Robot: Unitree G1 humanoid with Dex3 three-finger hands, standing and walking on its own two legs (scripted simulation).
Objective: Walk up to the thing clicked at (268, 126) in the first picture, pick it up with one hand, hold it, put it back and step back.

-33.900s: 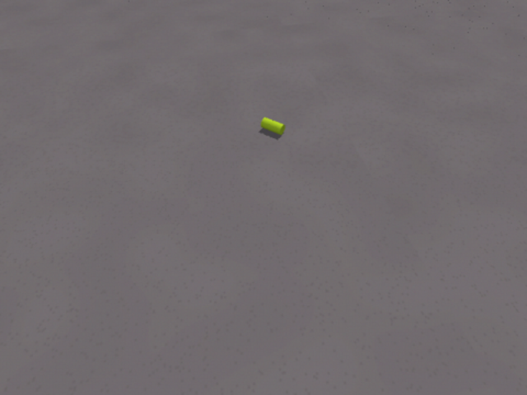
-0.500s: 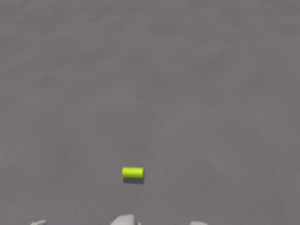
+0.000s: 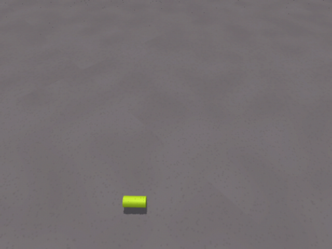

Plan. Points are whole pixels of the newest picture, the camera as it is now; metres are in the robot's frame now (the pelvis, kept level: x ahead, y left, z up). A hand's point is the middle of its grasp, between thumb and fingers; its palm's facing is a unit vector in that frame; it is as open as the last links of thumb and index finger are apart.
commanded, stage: stand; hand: left
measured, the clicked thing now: (134, 201) +0.48 +0.19 -0.74
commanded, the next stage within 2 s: rise first in 1.72 s
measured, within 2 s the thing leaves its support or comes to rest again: neither
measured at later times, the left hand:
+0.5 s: hand out of the picture +0.11 +0.26 -0.15, palm faces -0.03 -0.94 -0.34, open 7.4 cm
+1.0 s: hand out of the picture +0.09 +0.26 -0.15, palm faces -0.03 -0.94 -0.34, open 7.4 cm
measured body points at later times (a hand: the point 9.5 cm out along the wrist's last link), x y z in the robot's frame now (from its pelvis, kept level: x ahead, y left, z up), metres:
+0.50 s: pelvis +0.02 +0.01 +0.01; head +0.03 +0.01 +0.46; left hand +0.11 +0.31 -0.12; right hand +0.10 -0.29 -0.13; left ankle +0.03 +0.15 -0.74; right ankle +0.01 -0.13 -0.74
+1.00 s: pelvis +0.02 +0.01 +0.01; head +0.03 +0.01 +0.46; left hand +0.10 +0.31 -0.13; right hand +0.10 -0.29 -0.13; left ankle +0.03 +0.15 -0.74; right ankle +0.01 -0.13 -0.74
